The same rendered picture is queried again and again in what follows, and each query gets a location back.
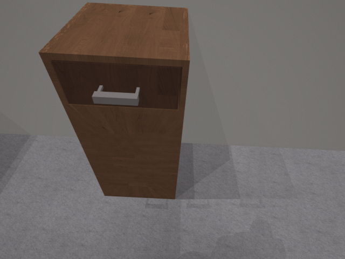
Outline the drawer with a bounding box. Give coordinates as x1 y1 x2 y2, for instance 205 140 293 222
51 60 181 110

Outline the cabinet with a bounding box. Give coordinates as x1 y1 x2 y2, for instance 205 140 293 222
39 2 190 199

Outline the handle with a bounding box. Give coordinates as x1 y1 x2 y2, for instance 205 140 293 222
92 85 140 106

